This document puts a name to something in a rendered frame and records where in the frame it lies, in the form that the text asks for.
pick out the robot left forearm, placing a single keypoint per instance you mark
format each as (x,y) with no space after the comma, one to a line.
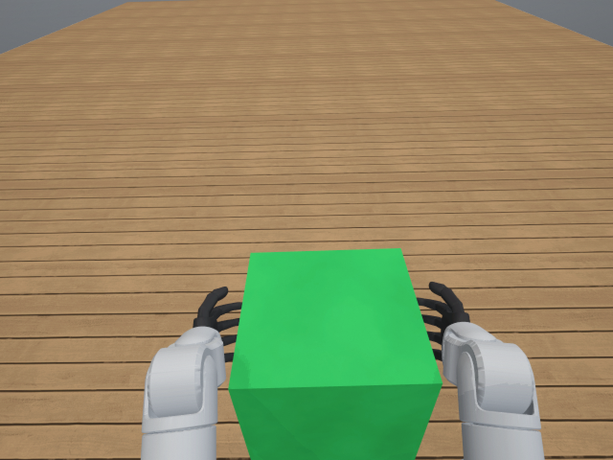
(180,398)

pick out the robot left hand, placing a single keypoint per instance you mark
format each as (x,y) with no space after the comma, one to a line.
(208,314)

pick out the robot right forearm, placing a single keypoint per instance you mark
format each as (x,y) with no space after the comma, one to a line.
(496,395)

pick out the carton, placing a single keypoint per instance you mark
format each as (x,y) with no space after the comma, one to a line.
(332,358)

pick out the robot right hand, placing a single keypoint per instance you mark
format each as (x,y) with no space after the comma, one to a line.
(452,311)

